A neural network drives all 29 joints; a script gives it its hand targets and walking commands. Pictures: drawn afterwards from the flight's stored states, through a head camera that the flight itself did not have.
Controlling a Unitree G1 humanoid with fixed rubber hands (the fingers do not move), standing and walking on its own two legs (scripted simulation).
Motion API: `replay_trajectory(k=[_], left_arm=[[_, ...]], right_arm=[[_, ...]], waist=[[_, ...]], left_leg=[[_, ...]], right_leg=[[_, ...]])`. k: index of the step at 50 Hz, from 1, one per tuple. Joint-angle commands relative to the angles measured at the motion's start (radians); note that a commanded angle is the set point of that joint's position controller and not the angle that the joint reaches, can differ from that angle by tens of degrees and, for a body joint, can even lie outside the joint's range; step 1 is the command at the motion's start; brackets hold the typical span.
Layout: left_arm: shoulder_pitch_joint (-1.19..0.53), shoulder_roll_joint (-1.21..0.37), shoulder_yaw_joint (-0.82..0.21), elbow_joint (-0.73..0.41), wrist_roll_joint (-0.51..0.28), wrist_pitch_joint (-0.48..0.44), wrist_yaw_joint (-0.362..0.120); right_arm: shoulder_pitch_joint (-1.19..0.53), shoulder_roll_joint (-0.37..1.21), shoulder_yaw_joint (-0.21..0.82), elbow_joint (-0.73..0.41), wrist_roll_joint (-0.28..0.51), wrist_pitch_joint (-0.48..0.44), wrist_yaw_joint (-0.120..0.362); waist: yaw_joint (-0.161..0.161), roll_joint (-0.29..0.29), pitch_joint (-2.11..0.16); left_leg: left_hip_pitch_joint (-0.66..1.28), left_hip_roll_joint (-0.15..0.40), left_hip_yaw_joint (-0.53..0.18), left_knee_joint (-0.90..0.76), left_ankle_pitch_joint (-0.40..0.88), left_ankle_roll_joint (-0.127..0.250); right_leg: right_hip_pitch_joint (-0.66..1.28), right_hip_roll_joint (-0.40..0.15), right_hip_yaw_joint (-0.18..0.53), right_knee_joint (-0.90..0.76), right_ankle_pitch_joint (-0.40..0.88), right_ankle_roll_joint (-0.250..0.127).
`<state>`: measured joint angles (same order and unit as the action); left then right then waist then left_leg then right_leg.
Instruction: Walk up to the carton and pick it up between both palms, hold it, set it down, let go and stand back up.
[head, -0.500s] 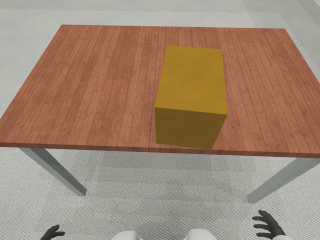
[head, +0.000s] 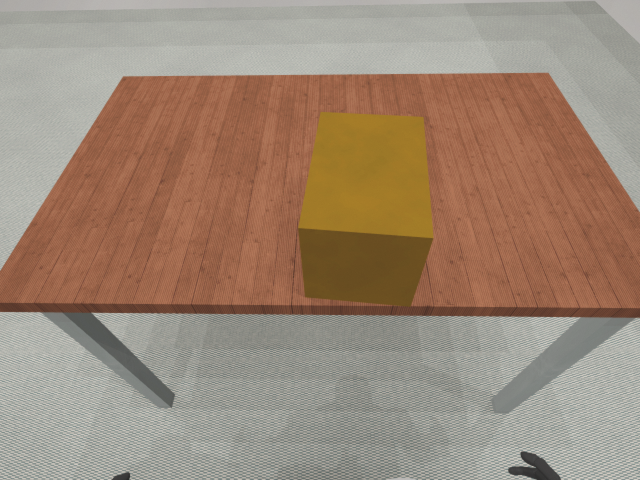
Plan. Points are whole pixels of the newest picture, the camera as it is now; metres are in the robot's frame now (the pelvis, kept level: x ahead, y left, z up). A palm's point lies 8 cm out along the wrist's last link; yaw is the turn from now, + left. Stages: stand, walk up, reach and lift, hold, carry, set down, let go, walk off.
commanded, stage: reach and lift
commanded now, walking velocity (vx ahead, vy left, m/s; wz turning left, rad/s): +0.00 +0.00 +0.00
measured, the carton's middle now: (364, 206) +0.48 -0.08 +0.02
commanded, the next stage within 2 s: none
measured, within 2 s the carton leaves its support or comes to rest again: neither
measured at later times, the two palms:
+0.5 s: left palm out of the picture +0.14 +0.23 -0.08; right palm (546, 460) +0.14 -0.28 -0.09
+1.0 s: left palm (137, 458) +0.15 +0.22 -0.03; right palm (525, 445) +0.15 -0.23 -0.04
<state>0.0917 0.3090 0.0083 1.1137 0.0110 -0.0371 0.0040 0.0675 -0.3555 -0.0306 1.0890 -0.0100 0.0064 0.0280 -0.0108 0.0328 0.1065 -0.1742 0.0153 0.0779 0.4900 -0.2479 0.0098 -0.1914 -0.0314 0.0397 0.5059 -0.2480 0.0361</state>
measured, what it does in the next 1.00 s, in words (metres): stands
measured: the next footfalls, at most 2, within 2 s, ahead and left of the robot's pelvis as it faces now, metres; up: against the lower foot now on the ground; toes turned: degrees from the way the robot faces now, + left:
none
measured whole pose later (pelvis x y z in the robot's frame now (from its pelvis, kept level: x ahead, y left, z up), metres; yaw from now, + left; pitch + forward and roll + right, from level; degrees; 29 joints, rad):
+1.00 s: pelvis +0.00 -0.03 +0.00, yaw +0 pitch -8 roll +1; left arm 0.26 0.29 0.03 0.18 -0.15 0.35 -0.03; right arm 0.38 -0.08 -0.03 0.16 0.03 0.14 -0.09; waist 0.06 -0.03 0.15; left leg -0.05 0.05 0.07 0.39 -0.20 -0.04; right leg -0.10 0.00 0.01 0.46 -0.23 -0.01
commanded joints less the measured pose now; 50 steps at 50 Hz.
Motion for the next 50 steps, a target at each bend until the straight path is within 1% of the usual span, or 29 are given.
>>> replay_trajectory(k=[1, 2, 3, 4, 6, 7, 10, 11, 12, 14, 17, 18, 21, 23, 25, 27, 30, 31, 33, 34, 36, 37, 38, 39, 41, 42, 46, 47, 50], left_arm=[[-0.426, 0.228, 0.068, -0.435, -0.053, 0.171, 0.044], [-0.412, 0.191, 0.046, -0.463, -0.057, 0.264, 0.066], [-0.366, 0.159, 0.041, -0.469, -0.059, 0.323, 0.066], [-0.324, 0.147, 0.04, -0.472, -0.058, 0.376, 0.054], [-0.267, 0.172, 0.043, -0.555, -0.032, 0.456, 0.035], [-0.259, 0.176, 0.058, -0.652, -0.017, 0.485, 0.03], [-0.104, 0.154, 0.106, -0.775, 0.011, 0.515, 0.028], [-0.064, 0.151, 0.112, -0.814, 0.011, 0.51, 0.023], [-0.006, 0.153, 0.129, -0.819, 0.03, 0.507, 0.014], [0.04, 0.172, 0.165, -0.872, 0.059, 0.483, 0.015], [0.053, 0.212, 0.203, -0.895, 0.067, 0.474, 0.015], [0.051, 0.192, 0.2, -0.907, 0.062, 0.47, 0.017], [0.028, 0.181, 0.167, -0.923, 0.035, 0.436, 0.018], [-0.005, 0.17, 0.14, -0.938, 0.007, 0.423, 0.015], [-0.048, 0.149, 0.118, -0.977, -0.021, 0.411, 0.012], [-0.078, 0.157, 0.108, -0.947, -0.035, 0.398, 0.005], [-0.054, 0.176, 0.094, -0.944, -0.088, 0.399, -0.015], [-0.059, 0.181, 0.082, -0.957, -0.087, 0.389, -0.02], [-0.069, 0.212, 0.091, -1.021, -0.102, 0.378, -0.022], [-0.034, 0.195, 0.103, -0.985, -0.095, 0.386, -0.02], [-0.015, 0.204, 0.1, -1.01, -0.117, 0.366, -0.029], [0.008, 0.206, 0.117, -1.011, -0.115, 0.365, -0.031], [0.002, 0.22, 0.124, -1.003, -0.11, 0.361, -0.034], [0.016, 0.232, 0.133, -1.0, -0.115, 0.36, -0.034], [0.054, 0.219, 0.127, -1.018, -0.124, 0.364, -0.029], [0.039, 0.207, 0.132, -1.052, -0.114, 0.36, -0.03], [0.075, 0.189, 0.127, -1.104, -0.139, 0.341, -0.023], [0.079, 0.185, 0.115, -1.144, -0.161, 0.343, -0.023], [0.107, 0.174, 0.094, -1.205, -0.165, 0.314, -0.012]], right_arm=[[-0.416, -0.032, -0.137, -0.178, -0.091, -0.167, 0.012], [-0.341, -0.102, -0.165, -0.164, -0.102, -0.174, 0.043], [-0.304, -0.131, -0.182, -0.167, -0.111, -0.166, 0.062], [-0.281, -0.11, -0.17, -0.153, -0.11, -0.139, 0.067], [-0.201, -0.142, -0.212, -0.188, -0.08, -0.111, 0.063], [-0.18, -0.163, -0.191, -0.215, -0.061, -0.106, 0.062], [-0.076, -0.215, -0.177, -0.305, 0.006, -0.125, 0.052], [-0.064, -0.2, -0.167, -0.345, 0.033, -0.132, 0.041], [-0.01, -0.188, -0.141, -0.361, 0.036, -0.143, 0.026], [0.007, -0.183, -0.132, -0.381, 0.052, -0.149, 0.013], [0.022, -0.112, -0.092, -0.468, 0.056, -0.142, -0.017], [0.022, -0.092, -0.083, -0.47, 0.043, -0.141, -0.019], [0.064, -0.04, -0.089, -0.573, 0.022, -0.131, -0.033], [0.076, -0.004, -0.102, -0.626, 0.008, -0.115, -0.038], [0.107, 0.046, -0.107, -0.643, 0.002, -0.087, -0.048], [0.118, 0.092, -0.086, -0.706, -0.002, -0.059, -0.054], [0.129, 0.112, -0.095, -0.763, -0.002, -0.02, -0.074], [0.148, 0.125, -0.099, -0.802, -0.004, -0.01, -0.083], [0.157, 0.142, -0.091, -0.882, 0.011, 0.004, -0.096], [0.181, 0.155, -0.075, -0.869, 0.012, 0.016, -0.098], [0.192, 0.143, -0.094, -0.932, 0.007, 0.024, -0.112], [0.199, 0.156, -0.062, -0.949, 0.019, 0.034, -0.115], [0.209, 0.151, -0.062, -0.971, 0.012, 0.049, -0.119], [0.207, 0.172, -0.043, -0.981, 0.016, 0.057, -0.125], [0.209, 0.173, -0.048, -1.032, 0.023, 0.068, -0.126], [0.214, 0.176, -0.046, -1.032, 0.018, 0.074, -0.128], [0.248, 0.194, -0.026, -1.136, 0.035, 0.085, -0.136], [0.229, 0.195, -0.039, -1.155, 0.042, 0.083, -0.134], [0.269, 0.183, -0.056, -1.189, 0.055, 0.076, -0.133]], waist=[[-0.002, -0.073, -0.101], [-0.011, -0.035, -0.107], [-0.012, -0.052, -0.098], [0.002, -0.11, -0.107], [-0.017, -0.067, -0.165], [-0.007, -0.036, -0.244], [0.013, 0.046, -0.419], [0.008, 0.053, -0.467], [0.026, 0.021, -0.467], [0.026, 0.028, -0.467], [0.045, -0.004, -0.437], [0.046, -0.002, -0.397], [0.037, -0.074, -0.255], [0.03, -0.053, -0.179], [0.006, -0.04, -0.133], [0.017, -0.044, -0.083], [0.037, -0.047, -0.013], [0.016, -0.059, -0.027], [0.019, -0.013, -0.068], [0.043, -0.018, -0.036], [0.034, -0.053, -0.055], [0.05, -0.044, -0.062], [0.058, -0.08, -0.035], [0.072, -0.043, -0.059], [0.08, -0.035, -0.053], [0.063, -0.03, -0.043], [0.091, -0.055, -0.059], [0.089, -0.027, -0.061], [0.064, -0.019, -0.101]], left_leg=[[-0.233, 0.02, -0.018, 0.009, -0.128, -0.068], [-0.262, 0.06, -0.012, -0.002, -0.203, -0.044], [-0.269, 0.065, 0.002, 0.015, -0.233, -0.044], [-0.223, 0.059, -0.004, 0.052, -0.129, -0.045], [-0.094, 0.048, -0.006, 0.087, -0.123, -0.047], [-0.051, 0.057, -0.006, 0.107, -0.033, -0.05], [0.166, 0.054, -0.022, 0.152, 0.305, -0.092], [0.207, 0.033, -0.004, 0.153, 0.399, -0.09], [0.204, 0.006, -0.002, 0.166, 0.478, -0.086], [0.212, -0.013, -0.015, 0.133, 0.522, -0.096], [0.133, -0.057, 0.005, 0.084, 0.4, -0.074], [0.121, -0.05, 0.004, 0.069, 0.363, -0.068], [0.057, -0.06, 0.023, 0.002, 0.236, -0.049], [0.046, -0.054, 0.031, -0.049, 0.121, -0.035], [0.027, -0.057, 0.041, -0.08, 0.073, -0.027], [-0.003, -0.056, 0.049, -0.114, -0.006, -0.019], [0.0, -0.049, 0.07, -0.144, 0.0, -0.021], [-0.003, -0.053, 0.07, -0.143, -0.014, -0.013], [0.003, -0.051, 0.08, -0.145, -0.018, -0.019], [0.015, -0.05, 0.081, -0.161, 0.007, -0.018], [0.005, -0.042, 0.077, -0.173, -0.001, -0.012], [-0.003, -0.047, 0.085, -0.174, 0.022, -0.01], [-0.003, -0.044, 0.087, -0.177, 0.017, -0.009], [-0.005, -0.048, 0.09, -0.179, 0.015, -0.015], [-0.005, -0.039, 0.087, -0.198, 0.009, -0.015], [-0.006, -0.039, 0.085, -0.204, 0.009, -0.015], [-0.004, -0.038, 0.08, -0.203, 0.039, -0.011], [-0.004, -0.034, 0.078, -0.212, 0.046, -0.021], [0.04, -0.028, 0.056, -0.198, 0.094, -0.029]], right_leg=[[-0.221, 0.03, -0.112, 0.044, -0.156, -0.081], [-0.135, 0.038, -0.116, 0.095, -0.172, -0.097], [-0.124, 0.046, -0.12, 0.116, -0.192, -0.098], [-0.168, 0.011, -0.103, 0.093, -0.136, -0.111], [-0.181, 0.017, -0.11, 0.099, -0.076, -0.11], [-0.15, 0.015, -0.119, 0.117, 0.019, -0.108], [-0.101, 0.041, -0.141, 0.115, 0.218, -0.099], [-0.083, 0.046, -0.139, 0.096, 0.291, -0.088], [-0.033, 0.052, -0.129, 0.1, 0.407, -0.069], [0.026, 0.058, -0.121, 0.076, 0.44, -0.058], [0.095, 0.041, -0.092, 0.057, 0.483, -0.029], [0.078, 0.041, -0.09, 0.035, 0.417, -0.033], [0.05, 0.045, -0.074, -0.019, 0.297, -0.025], [0.035, 0.046, -0.075, -0.058, 0.16, -0.038], [0.023, 0.039, -0.061, -0.085, 0.109, -0.041], [0.018, 0.033, -0.035, -0.113, 0.012, -0.037], [0.034, 0.032, -0.035, -0.146, 0.015, -0.038], [0.042, 0.028, -0.019, -0.153, -0.004, -0.028], [0.082, 0.031, -0.012, -0.159, -0.021, -0.033], [0.077, 0.017, -0.01, -0.17, 0.017, -0.038], [0.135, 0.033, -0.025, -0.165, 0.039, -0.03], [0.147, 0.031, -0.023, -0.167, 0.063, -0.019], [0.132, 0.032, -0.017, -0.178, 0.039, -0.013], [0.121, 0.015, -0.004, -0.183, 0.023, -0.014], [0.136, 0.023, -0.019, -0.19, 0.03, -0.024], [0.138, 0.03, -0.019, -0.191, 0.019, -0.019], [0.143, 0.026, -0.011, -0.191, 0.062, -0.015], [0.132, 0.022, -0.016, -0.194, 0.058, -0.018], [0.134, 0.029, -0.018, -0.2, 0.124, -0.029]])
